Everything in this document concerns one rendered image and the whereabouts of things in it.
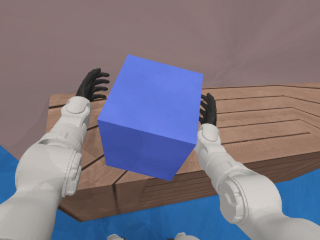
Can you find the left robot hand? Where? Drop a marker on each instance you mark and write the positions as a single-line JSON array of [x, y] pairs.
[[88, 88]]

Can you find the right robot upper arm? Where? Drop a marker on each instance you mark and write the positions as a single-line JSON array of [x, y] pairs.
[[254, 205]]

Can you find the pedestal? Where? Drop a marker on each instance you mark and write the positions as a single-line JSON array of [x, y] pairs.
[[272, 129]]

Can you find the carton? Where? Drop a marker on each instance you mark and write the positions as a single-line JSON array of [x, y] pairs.
[[149, 122]]

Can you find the right robot hand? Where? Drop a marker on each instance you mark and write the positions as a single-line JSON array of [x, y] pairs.
[[210, 113]]

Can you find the left robot forearm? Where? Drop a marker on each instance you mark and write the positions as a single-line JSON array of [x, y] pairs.
[[69, 131]]

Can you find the right robot forearm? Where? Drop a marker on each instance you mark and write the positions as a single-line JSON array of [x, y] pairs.
[[215, 161]]

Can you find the left robot upper arm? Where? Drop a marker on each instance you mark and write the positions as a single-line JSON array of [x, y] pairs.
[[48, 174]]

